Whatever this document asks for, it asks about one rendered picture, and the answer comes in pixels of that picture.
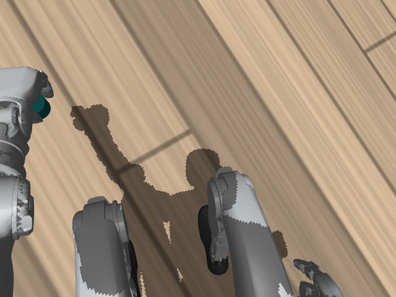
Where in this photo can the right robot foot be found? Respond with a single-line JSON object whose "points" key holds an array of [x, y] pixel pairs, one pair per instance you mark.
{"points": [[216, 267]]}

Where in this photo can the left robot foot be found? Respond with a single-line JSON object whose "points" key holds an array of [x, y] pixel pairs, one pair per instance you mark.
{"points": [[134, 267]]}

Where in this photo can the right robot hand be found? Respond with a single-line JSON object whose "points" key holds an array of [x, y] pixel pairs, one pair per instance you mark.
{"points": [[323, 286]]}

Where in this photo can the left robot arm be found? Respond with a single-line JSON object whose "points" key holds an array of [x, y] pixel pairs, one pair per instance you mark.
{"points": [[16, 203]]}

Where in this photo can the tin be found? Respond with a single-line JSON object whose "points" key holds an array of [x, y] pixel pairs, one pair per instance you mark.
{"points": [[42, 107]]}

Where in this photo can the left robot hand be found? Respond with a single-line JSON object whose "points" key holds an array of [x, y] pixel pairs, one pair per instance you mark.
{"points": [[25, 84]]}

